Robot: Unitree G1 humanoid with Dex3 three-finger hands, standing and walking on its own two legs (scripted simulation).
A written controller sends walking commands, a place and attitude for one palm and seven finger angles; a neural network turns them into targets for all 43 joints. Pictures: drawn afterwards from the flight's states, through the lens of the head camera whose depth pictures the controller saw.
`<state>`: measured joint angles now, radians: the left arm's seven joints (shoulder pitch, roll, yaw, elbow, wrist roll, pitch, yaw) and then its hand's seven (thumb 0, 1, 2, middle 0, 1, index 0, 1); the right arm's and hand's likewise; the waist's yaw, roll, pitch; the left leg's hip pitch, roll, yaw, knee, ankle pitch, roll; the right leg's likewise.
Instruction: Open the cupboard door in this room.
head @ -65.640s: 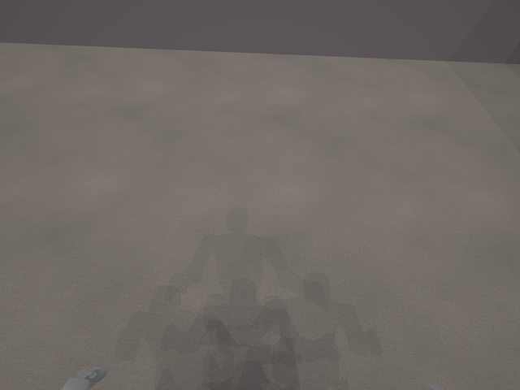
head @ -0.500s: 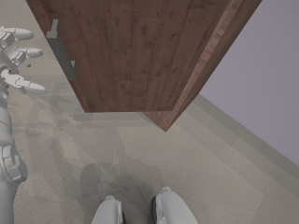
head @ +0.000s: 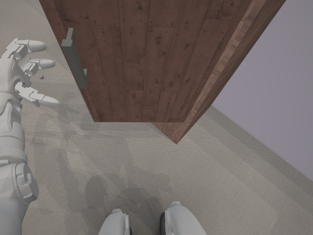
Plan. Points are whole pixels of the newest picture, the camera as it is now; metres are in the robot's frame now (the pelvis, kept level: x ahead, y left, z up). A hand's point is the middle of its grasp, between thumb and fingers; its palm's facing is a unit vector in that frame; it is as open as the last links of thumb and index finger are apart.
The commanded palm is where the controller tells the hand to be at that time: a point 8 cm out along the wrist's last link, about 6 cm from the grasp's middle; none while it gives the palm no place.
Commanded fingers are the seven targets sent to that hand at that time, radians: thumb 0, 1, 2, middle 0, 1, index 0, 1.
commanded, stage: move the hooked fingers beside the handle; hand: left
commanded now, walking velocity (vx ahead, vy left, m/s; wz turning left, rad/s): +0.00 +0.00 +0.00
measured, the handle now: (77, 61) +0.53 +0.18 +0.06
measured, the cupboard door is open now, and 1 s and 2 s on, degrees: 44 44 43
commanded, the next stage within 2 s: slide the fingers in behind the handle in 0.10 s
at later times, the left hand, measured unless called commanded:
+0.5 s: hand (53, 77) +0.48 +0.22 +0.07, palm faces -0.05 -1.00 -0.02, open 14.0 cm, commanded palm +0.46 +0.27 +0.06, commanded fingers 0.00 -0.50 0.30 -0.30 -1.20 -0.30 -1.20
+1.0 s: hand (64, 79) +0.47 +0.20 +0.07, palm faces -0.05 -1.00 -0.01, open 14.0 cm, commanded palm +0.45 +0.24 +0.06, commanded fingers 0.00 -0.50 0.30 -0.30 -1.20 -0.30 -1.20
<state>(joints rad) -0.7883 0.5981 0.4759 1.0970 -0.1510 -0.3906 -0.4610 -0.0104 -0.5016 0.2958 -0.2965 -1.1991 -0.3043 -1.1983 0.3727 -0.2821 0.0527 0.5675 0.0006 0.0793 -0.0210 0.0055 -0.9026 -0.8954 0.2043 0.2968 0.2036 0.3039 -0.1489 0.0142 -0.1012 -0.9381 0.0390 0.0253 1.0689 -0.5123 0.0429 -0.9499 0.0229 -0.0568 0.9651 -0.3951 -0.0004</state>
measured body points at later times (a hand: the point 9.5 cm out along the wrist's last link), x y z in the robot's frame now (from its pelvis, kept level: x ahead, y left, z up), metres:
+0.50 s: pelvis -0.01 -0.01 +0.00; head +0.13 +0.02 +0.42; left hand +0.47 +0.28 +0.07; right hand +0.02 -0.28 -0.11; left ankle -0.01 +0.09 -0.67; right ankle +0.03 -0.13 -0.67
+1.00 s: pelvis +0.00 -0.01 +0.00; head +0.12 +0.02 +0.43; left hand +0.47 +0.25 +0.07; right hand +0.03 -0.28 -0.11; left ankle -0.01 +0.09 -0.67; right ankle +0.03 -0.13 -0.67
